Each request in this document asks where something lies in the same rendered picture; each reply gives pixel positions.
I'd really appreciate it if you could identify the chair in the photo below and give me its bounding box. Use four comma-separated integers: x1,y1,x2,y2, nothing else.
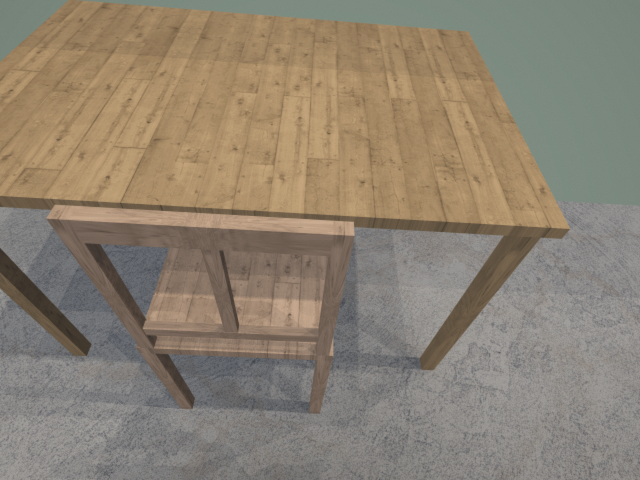
46,205,355,414

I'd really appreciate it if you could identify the table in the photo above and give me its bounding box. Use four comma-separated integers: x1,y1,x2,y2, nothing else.
0,0,570,370

